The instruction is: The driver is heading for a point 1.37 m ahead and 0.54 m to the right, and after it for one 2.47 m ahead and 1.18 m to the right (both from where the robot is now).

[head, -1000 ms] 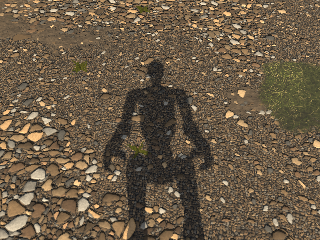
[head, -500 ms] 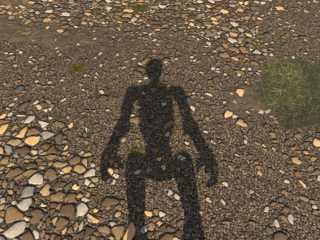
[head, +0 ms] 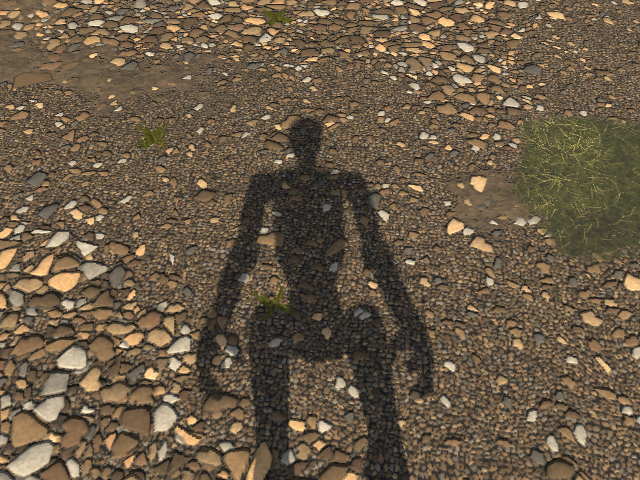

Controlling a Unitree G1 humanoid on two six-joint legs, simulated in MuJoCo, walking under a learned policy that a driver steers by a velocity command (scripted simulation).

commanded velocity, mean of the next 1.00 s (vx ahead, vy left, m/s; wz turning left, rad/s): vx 0.04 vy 0.00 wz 0.00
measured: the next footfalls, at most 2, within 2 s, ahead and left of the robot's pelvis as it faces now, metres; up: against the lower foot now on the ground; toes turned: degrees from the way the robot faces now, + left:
right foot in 1.12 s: +0.14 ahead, -0.16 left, +0.00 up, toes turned -4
left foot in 1.62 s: +0.53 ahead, +0.04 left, +0.00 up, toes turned +0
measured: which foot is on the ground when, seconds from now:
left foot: down 0.00-1.00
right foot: down 0.00-0.84, up 0.86-1.00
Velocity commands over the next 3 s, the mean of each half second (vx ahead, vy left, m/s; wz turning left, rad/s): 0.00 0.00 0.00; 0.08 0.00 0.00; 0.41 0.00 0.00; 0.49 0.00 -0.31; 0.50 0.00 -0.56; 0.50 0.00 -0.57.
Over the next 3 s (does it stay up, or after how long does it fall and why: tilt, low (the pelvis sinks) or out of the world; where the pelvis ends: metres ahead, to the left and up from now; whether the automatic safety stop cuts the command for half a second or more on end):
stays up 1.05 -0.31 0.01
